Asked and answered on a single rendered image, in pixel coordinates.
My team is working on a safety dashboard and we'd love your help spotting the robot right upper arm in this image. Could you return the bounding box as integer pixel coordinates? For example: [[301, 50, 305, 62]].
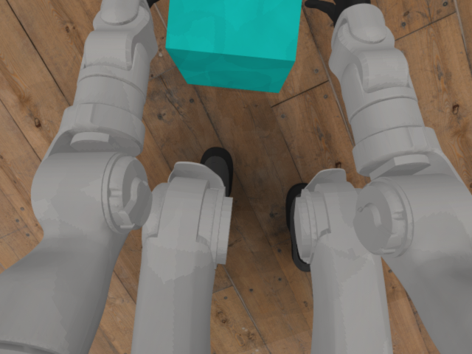
[[353, 173, 472, 354]]

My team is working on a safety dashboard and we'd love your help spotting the carton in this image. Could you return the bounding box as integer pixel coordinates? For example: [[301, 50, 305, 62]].
[[165, 0, 302, 93]]

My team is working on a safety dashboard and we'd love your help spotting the robot foot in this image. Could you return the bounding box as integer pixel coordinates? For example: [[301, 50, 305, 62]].
[[200, 147, 233, 197], [285, 183, 310, 272]]

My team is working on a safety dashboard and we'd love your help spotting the robot left forearm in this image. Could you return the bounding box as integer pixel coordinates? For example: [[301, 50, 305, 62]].
[[31, 0, 158, 217]]

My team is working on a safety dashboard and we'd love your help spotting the robot right hand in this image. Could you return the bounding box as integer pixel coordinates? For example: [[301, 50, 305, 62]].
[[305, 0, 371, 28]]

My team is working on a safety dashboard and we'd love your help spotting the robot right forearm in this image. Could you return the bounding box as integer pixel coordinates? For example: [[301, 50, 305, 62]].
[[328, 4, 470, 192]]

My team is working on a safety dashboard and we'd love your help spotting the robot left foot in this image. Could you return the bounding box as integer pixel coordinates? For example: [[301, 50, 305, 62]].
[[200, 147, 233, 197]]

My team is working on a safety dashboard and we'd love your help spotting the robot right foot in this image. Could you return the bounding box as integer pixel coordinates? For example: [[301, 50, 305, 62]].
[[285, 183, 310, 272]]

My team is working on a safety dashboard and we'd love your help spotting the robot left upper arm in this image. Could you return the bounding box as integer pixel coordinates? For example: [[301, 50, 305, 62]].
[[0, 152, 153, 354]]

